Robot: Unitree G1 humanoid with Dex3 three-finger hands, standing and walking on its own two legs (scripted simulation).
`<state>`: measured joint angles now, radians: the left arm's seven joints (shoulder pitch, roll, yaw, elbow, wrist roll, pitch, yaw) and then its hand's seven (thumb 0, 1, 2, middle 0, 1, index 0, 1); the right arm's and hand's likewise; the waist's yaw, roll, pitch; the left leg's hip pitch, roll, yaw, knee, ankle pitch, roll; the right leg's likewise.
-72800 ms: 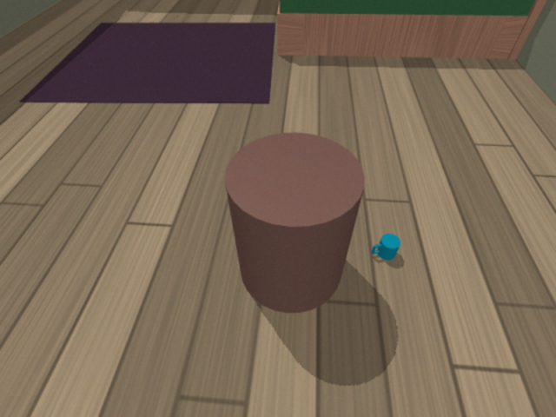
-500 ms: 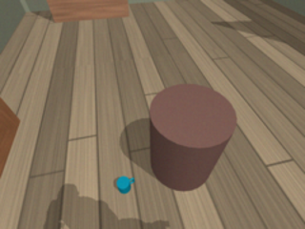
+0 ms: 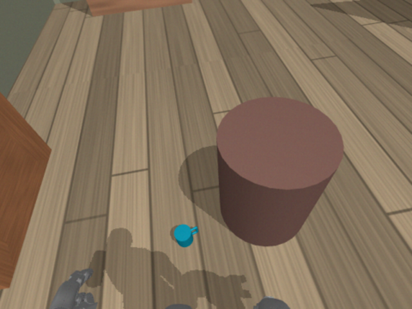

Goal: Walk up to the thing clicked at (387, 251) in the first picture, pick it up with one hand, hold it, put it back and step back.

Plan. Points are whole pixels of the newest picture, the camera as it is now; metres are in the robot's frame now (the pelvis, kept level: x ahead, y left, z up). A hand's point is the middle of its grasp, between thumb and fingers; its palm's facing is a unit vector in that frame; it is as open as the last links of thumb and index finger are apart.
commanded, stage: walk up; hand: left
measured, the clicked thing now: (187, 234) +0.52 +0.17 -0.71
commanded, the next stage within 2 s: stand in 0.98 s
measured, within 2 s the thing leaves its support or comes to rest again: neither
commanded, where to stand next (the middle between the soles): +0.11 -0.03 m, yaw -3 degrees
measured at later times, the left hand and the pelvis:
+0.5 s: hand out of the picture +0.06 +0.26 -0.14, palm faces -0.01 -0.95 -0.33, open 7.4 cm; pelvis +0.01 +0.00 +0.01, yaw -1 degrees
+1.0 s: hand (107, 299) +0.16 +0.25 -0.13, palm faces -0.07 -0.94 -0.34, open 7.3 cm; pelvis +0.03 +0.00 +0.02, yaw -3 degrees
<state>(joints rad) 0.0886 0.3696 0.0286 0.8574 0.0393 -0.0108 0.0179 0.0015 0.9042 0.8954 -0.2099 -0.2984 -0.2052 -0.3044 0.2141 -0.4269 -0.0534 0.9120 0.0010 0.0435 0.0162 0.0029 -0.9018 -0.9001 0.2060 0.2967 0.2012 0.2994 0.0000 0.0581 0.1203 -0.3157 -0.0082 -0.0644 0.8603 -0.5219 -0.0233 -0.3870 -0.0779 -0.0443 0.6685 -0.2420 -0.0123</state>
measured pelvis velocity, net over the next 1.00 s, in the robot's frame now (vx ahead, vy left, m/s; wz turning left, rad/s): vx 0.03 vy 0.00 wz -0.05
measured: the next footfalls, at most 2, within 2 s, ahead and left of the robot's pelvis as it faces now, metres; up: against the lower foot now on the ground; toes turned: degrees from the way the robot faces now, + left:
left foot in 0.04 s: +0.03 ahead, +0.14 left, +0.00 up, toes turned -1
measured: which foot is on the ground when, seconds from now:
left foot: up 0.00-0.02, down 0.04-1.00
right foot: down 0.00-1.00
